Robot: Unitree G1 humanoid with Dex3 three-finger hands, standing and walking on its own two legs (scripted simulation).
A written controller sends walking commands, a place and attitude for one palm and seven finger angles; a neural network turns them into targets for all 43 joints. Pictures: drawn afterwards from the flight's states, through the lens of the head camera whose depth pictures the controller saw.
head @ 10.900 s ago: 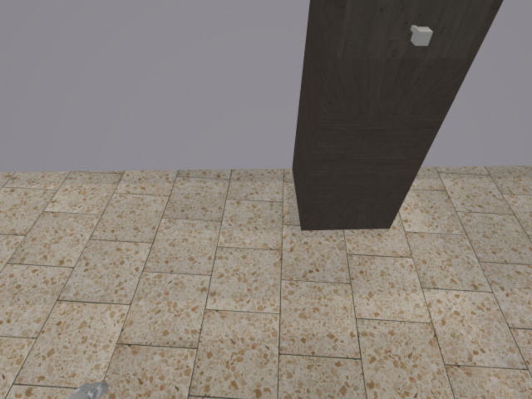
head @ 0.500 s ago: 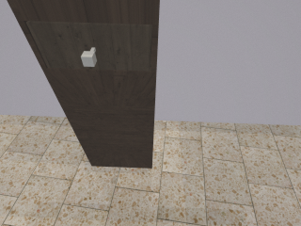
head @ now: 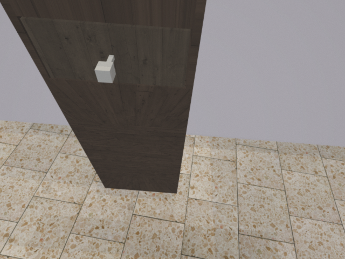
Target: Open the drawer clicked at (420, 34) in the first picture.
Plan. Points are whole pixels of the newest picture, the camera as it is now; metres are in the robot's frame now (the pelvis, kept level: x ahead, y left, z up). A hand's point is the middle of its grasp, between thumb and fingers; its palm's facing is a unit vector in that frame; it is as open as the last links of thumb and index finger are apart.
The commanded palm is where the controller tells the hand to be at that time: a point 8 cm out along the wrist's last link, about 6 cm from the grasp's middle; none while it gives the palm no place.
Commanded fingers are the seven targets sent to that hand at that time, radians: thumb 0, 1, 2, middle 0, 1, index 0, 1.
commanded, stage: come to a stop and stand still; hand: left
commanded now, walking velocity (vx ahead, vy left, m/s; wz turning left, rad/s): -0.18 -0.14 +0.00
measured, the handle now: (107, 67) +0.51 +0.21 +0.15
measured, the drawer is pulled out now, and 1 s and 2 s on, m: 0.00 0.00 0.00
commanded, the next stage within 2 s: look again from close up in 1.08 s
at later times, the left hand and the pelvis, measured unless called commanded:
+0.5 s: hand out of the picture +0.09 +0.09 -0.16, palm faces +0.02 -0.97 -0.26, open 7.3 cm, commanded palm none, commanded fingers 0.00 0.90 0.90 -0.20 -0.30 -0.20 -0.30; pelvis +0.01 -0.10 +0.00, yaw +0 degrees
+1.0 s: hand out of the picture -0.06 +0.04 -0.17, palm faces +0.09 -0.98 -0.15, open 7.3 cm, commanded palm none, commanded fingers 0.00 0.90 0.90 -0.20 -0.30 -0.20 -0.30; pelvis -0.01 -0.12 +0.00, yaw +1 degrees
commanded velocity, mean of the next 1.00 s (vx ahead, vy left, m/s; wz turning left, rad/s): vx -0.02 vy -0.01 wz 0.00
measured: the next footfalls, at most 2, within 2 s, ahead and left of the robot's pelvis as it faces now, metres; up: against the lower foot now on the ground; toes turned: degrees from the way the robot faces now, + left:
right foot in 0.30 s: +0.07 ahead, -0.15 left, +0.00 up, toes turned +4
left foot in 0.72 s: +0.00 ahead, +0.02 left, +0.00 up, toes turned +5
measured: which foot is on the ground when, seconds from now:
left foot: down 0.00-0.32, up 0.34-0.70, down 0.72-1.00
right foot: up 0.00-0.28, down 0.30-1.00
